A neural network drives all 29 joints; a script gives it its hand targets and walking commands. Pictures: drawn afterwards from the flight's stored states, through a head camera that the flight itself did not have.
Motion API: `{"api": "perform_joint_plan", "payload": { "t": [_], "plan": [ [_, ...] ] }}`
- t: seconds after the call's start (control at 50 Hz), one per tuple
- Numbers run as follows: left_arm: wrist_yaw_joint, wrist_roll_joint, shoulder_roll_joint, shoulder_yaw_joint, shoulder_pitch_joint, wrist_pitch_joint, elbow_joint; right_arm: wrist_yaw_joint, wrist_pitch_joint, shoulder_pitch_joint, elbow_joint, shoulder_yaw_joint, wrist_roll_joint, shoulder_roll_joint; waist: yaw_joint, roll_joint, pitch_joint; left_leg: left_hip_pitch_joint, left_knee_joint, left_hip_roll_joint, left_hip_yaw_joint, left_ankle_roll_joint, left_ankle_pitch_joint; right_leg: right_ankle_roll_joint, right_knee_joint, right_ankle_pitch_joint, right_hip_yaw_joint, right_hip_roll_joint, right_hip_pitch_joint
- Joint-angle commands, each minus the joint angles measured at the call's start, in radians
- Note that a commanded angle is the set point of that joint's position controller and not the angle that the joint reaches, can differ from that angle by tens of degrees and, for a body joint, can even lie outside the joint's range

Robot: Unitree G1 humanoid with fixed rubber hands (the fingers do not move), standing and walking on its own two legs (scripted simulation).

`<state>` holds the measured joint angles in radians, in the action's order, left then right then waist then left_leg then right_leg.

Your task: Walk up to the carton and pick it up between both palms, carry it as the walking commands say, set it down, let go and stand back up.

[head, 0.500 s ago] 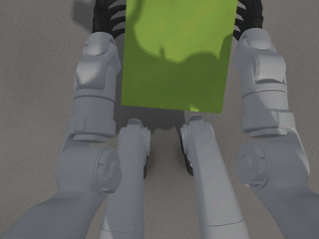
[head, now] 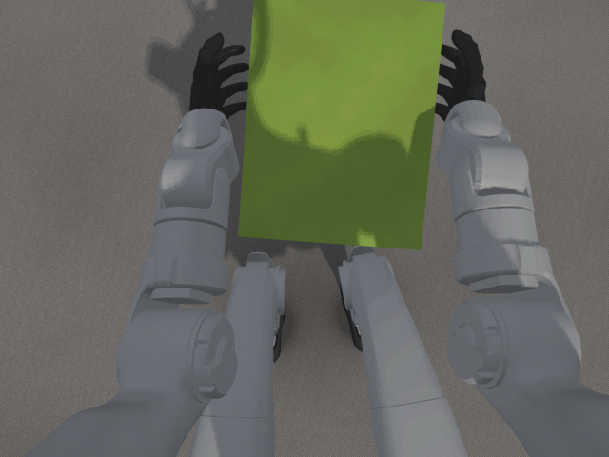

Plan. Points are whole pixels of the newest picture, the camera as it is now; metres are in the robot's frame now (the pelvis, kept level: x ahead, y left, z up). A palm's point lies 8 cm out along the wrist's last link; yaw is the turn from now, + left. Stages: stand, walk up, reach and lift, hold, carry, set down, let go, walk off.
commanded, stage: reach and lift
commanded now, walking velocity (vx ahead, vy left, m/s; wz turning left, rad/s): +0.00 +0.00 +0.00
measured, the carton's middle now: (329, 138) +0.47 -0.04 -0.12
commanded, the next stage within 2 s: none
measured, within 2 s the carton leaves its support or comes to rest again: neither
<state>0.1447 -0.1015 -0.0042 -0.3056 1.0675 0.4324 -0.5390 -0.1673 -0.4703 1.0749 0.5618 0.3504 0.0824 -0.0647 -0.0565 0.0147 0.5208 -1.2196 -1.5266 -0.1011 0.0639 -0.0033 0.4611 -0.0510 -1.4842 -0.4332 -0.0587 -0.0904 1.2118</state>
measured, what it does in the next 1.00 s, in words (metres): rises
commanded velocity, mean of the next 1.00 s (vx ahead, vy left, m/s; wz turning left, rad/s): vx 0.00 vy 0.00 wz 0.00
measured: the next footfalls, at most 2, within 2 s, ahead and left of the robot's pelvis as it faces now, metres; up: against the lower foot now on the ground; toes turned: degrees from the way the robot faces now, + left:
none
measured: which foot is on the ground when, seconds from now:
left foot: down 0.00-1.00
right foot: down 0.00-1.00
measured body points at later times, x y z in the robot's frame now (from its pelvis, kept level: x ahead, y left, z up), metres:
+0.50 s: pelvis +0.01 +0.00 +0.06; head +0.24 +0.00 +0.43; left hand +0.48 +0.10 +0.01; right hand +0.46 -0.18 +0.01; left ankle +0.14 +0.10 -0.55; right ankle +0.15 -0.13 -0.55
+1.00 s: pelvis +0.07 +0.00 +0.12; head +0.16 +0.00 +0.56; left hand +0.46 +0.10 +0.11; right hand +0.44 -0.18 +0.11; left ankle +0.14 +0.10 -0.55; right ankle +0.15 -0.13 -0.55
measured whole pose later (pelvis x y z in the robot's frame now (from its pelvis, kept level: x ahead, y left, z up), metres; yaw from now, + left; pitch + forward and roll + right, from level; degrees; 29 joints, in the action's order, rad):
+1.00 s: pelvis +0.07 +0.00 +0.12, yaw +1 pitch +9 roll -1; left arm 0.11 -0.18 -0.14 -0.33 0.64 0.42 -0.61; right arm -0.15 -0.47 0.63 0.60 0.35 0.20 0.08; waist -0.08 0.03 0.06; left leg -0.78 -0.98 -0.09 0.10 -0.01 0.35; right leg -0.03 -0.94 -0.33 -0.07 -0.06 0.77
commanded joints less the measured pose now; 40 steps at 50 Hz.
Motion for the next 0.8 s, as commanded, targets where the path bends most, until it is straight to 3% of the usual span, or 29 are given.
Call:
{"api": "perform_joint_plan", "payload": {
  "t": [0.0, 0.04, 0.08, 0.1, 0.12, 0.14, 0.16, 0.18, 0.2, 0.22, 0.24, 0.26, 0.28, 0.3, 0.34, 0.36, 0.38, 0.4, 0.5, 0.52, 0.54, 0.58, 0.62, 0.66, 0.7, 0.72, 0.74, 0.78],
  "plan": [
    [-0.239, 0.176, -1.056, 0.648, 0.789, -0.031, 0.028, 0.292, 0.064, 0.802, -0.105, -0.624, -0.207, 1.130, -0.059, 0.012, -2.090, 0.560, 0.293, -0.041, 0.030, -0.002, -0.033, 0.043, 0.253, 0.043, 0.054, -0.061, -0.469],
    [-0.243, 0.192, -1.077, 0.669, 0.777, -0.037, 0.074, 0.295, 0.072, 0.805, -0.161, -0.663, -0.230, 1.163, -0.043, 0.017, -2.176, 0.598, 0.288, -0.051, 0.005, 0.002, -0.098, 0.046, 0.270, 0.095, 0.046, -0.062, -0.543],
    [-0.252, 0.165, -1.063, 0.635, 0.749, -0.038, 0.012, 0.301, 0.069, 0.773, -0.107, -0.639, -0.204, 1.171, -0.047, -0.007, -2.103, 0.545, 0.312, -0.043, 0.011, -0.005, -0.056, 0.042, 0.281, 0.075, 0.047, -0.060, -0.532],
    [-0.255, 0.176, -1.084, 0.671, 0.742, -0.042, 0.066, 0.303, 0.072, 0.767, -0.158, -0.679, -0.224, 1.182, -0.026, 0.006, -2.190, 0.608, 0.321, -0.045, 0.006, -0.003, -0.119, 0.041, 0.288, 0.138, 0.042, -0.064, -0.601],
    [-0.256, 0.174, -1.072, 0.660, 0.731, -0.039, 0.063, 0.304, 0.067, 0.740, -0.144, -0.662, -0.216, 1.174, -0.044, 0.001, -2.197, 0.604, 0.320, -0.047, 0.012, -0.005, -0.132, 0.041, 0.290, 0.153, 0.041, -0.061, -0.599],
    [-0.253, 0.198, -1.095, 0.704, 0.743, -0.040, 0.131, 0.304, 0.070, 0.749, -0.224, -0.703, -0.239, 1.189, -0.050, 0.005, -2.300, 0.676, 0.326, -0.049, 0.016, 0.002, -0.176, 0.040, 0.293, 0.192, 0.050, -0.067, -0.658],
    [-0.253, 0.169, -1.066, 0.663, 0.717, -0.033, 0.059, 0.301, 0.065, 0.737, -0.168, -0.673, -0.212, 1.166, -0.037, -0.005, -2.201, 0.605, 0.324, -0.049, 0.010, -0.002, -0.152, 0.036, 0.291, 0.169, 0.046, -0.062, -0.609],
    [-0.253, 0.200, -1.090, 0.713, 0.710, -0.039, 0.149, 0.298, 0.070, 0.745, -0.279, -0.740, -0.251, 1.193, -0.027, -0.017, -2.339, 0.700, 0.326, -0.051, 0.006, -0.004, -0.217, 0.033, 0.303, 0.233, 0.044, -0.067, -0.706],
    [-0.256, 0.173, -1.044, 0.669, 0.710, -0.030, 0.069, 0.296, 0.062, 0.747, -0.226, -0.700, -0.227, 1.158, -0.036, -0.028, -2.227, 0.635, 0.331, -0.052, 0.015, -0.012, -0.161, 0.029, 0.313, 0.175, 0.042, -0.054, -0.642],
    [-0.252, 0.218, -1.086, 0.741, 0.712, -0.038, 0.190, 0.293, 0.068, 0.783, -0.351, -0.794, -0.284, 1.200, -0.010, -0.032, -2.376, 0.741, 0.342, -0.056, 0.014, -0.014, -0.234, 0.027, 0.319, 0.239, 0.036, -0.064, -0.751],
    [-0.252, 0.207, -1.055, 0.725, 0.716, -0.030, 0.152, 0.289, 0.058, 0.731, -0.286, -0.732, -0.243, 1.152, -0.050, -0.040, -2.281, 0.693, 0.347, -0.052, 0.024, -0.014, -0.212, 0.024, 0.326, 0.227, 0.046, -0.059, -0.693],
    [-0.253, 0.204, -1.045, 0.733, 0.717, -0.030, 0.164, 0.290, 0.054, 0.737, -0.301, -0.750, -0.248, 1.169, -0.032, -0.032, -2.262, 0.729, 0.372, -0.049, 0.030, -0.020, -0.197, 0.020, 0.338, 0.209, 0.041, -0.058, -0.690],
    [-0.251, 0.209, -1.069, 0.742, 0.694, -0.030, 0.169, 0.294, 0.054, 0.699, -0.275, -0.740, -0.242, 1.150, -0.044, -0.018, -2.236, 0.734, 0.378, -0.038, 0.039, -0.010, -0.193, 0.026, 0.335, 0.206, 0.047, -0.055, -0.658],
    [-0.250, 0.214, -1.066, 0.754, 0.725, -0.027, 0.181, 0.293, 0.054, 0.724, -0.298, -0.763, -0.256, 1.176, -0.027, -0.016, -2.251, 0.770, 0.389, -0.041, 0.033, -0.013, -0.188, 0.027, 0.358, 0.186, 0.035, -0.057, -0.688],
    [-0.248, 0.218, -1.072, 0.764, 0.722, -0.028, 0.202, 0.296, 0.051, 0.707, -0.297, -0.758, -0.247, 1.153, -0.043, -0.020, -2.215, 0.788, 0.412, -0.039, 0.040, -0.009, -0.169, 0.029, 0.383, 0.176, 0.038, -0.057, -0.703],
    [-0.248, 0.193, -1.053, 0.726, 0.696, -0.022, 0.135, 0.296, 0.050, 0.720, -0.263, -0.733, -0.236, 1.130, -0.036, -0.003, -2.117, 0.747, 0.429, -0.030, 0.050, -0.011, -0.119, 0.026, 0.377, 0.130, 0.040, -0.052, -0.658],
    [-0.248, 0.209, -1.071, 0.751, 0.696, -0.026, 0.170, 0.298, 0.054, 0.731, -0.294, -0.768, -0.252, 1.161, -0.026, -0.019, -2.146, 0.795, 0.441, -0.029, 0.054, -0.011, -0.124, 0.030, 0.404, 0.130, 0.027, -0.052, -0.696],
    [-0.251, 0.200, -1.091, 0.733, 0.660, -0.020, 0.104, 0.300, 0.054, 0.722, -0.255, -0.735, -0.234, 1.136, -0.039, -0.015, -2.072, 0.776, 0.454, -0.023, 0.062, -0.012, -0.107, 0.029, 0.409, 0.104, 0.042, -0.047, -0.638],
    [-0.265, 0.191, -1.117, 0.722, 0.677, -0.030, 0.106, 0.323, 0.053, 0.674, -0.190, -0.709, -0.206, 1.172, -0.051, 0.000, -2.059, 0.811, 0.514, -0.017, 0.077, -0.003, -0.088, 0.046, 0.468, 0.101, 0.025, -0.042, -0.712],
    [-0.272, 0.164, -1.085, 0.674, 0.678, -0.024, 0.041, 0.328, 0.050, 0.668, -0.133, -0.669, -0.180, 1.152, -0.051, 0.006, -1.944, 0.761, 0.532, -0.009, 0.074, -0.008, -0.032, 0.044, 0.481, 0.053, 0.022, -0.034, -0.665],
    [-0.275, 0.185, -1.140, 0.718, 0.669, -0.030, 0.070, 0.337, 0.057, 0.679, -0.150, -0.694, -0.194, 1.181, -0.047, 0.034, -1.975, 0.825, 0.560, 0.002, 0.100, -0.005, -0.047, 0.049, 0.478, 0.081, 0.023, -0.033, -0.686],
    [-0.278, 0.179, -1.135, 0.713, 0.670, -0.033, 0.095, 0.345, 0.061, 0.658, -0.163, -0.687, -0.192, 1.194, -0.057, 0.033, -2.019, 0.846, 0.560, -0.008, 0.082, 0.000, -0.096, 0.056, 0.495, 0.122, 0.022, -0.037, -0.728],
    [-0.284, 0.169, -1.167, 0.691, 0.608, -0.033, 0.043, 0.350, 0.061, 0.620, -0.137, -0.684, -0.184, 1.204, -0.033, 0.031, -1.957, 0.834, 0.584, -0.007, 0.072, 0.000, -0.121, 0.055, 0.530, 0.138, 0.023, -0.030, -0.753],
    [-0.295, 0.167, -1.173, 0.688, 0.557, -0.039, 0.067, 0.357, 0.066, 0.586, -0.169, -0.701, -0.186, 1.230, -0.031, 0.010, -1.969, 0.840, 0.602, -0.011, 0.066, -0.005, -0.183, 0.056, 0.543, 0.207, 0.014, -0.033, -0.799],
    [-0.296, 0.173, -1.193, 0.701, 0.516, -0.046, 0.100, 0.353, 0.074, 0.559, -0.231, -0.720, -0.184, 1.239, -0.049, -0.018, -2.026, 0.868, 0.606, -0.023, 0.055, -0.004, -0.268, 0.050, 0.561, 0.296, 0.019, -0.038, -0.898],
    [-0.297, 0.162, -1.153, 0.691, 0.513, -0.048, 0.114, 0.349, 0.067, 0.543, -0.230, -0.736, -0.192, 1.243, -0.027, -0.038, -2.018, 0.854, 0.607, -0.028, 0.046, -0.013, -0.288, 0.040, 0.562, 0.318, 0.014, -0.034, -0.921],
    [-0.299, 0.152, -1.170, 0.677, 0.473, -0.043, 0.058, 0.348, 0.067, 0.503, -0.211, -0.715, -0.170, 1.222, -0.038, -0.043, -1.930, 0.834, 0.618, -0.025, 0.055, -0.015, -0.279, 0.039, 0.567, 0.303, 0.020, -0.030, -0.887],
    [-0.307, 0.155, -1.175, 0.699, 0.454, -0.050, 0.083, 0.348, 0.074, 0.499, -0.257, -0.759, -0.187, 1.252, -0.021, -0.037, -1.927, 0.870, 0.646, -0.021, 0.056, -0.021, -0.298, 0.038, 0.595, 0.323, 0.013, -0.022, -0.915]
  ]
}}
